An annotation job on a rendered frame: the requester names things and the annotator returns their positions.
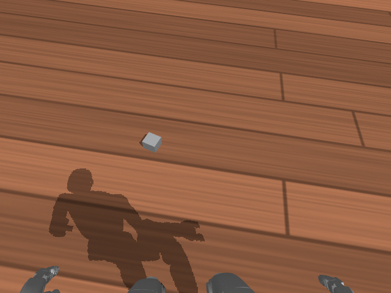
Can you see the right robot hand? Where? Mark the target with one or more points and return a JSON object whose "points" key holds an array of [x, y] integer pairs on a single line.
{"points": [[334, 285]]}

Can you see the left robot hand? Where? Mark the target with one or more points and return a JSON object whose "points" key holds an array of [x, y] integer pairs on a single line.
{"points": [[40, 279]]}

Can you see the small box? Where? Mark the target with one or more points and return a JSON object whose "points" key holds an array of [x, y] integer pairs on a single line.
{"points": [[152, 142]]}

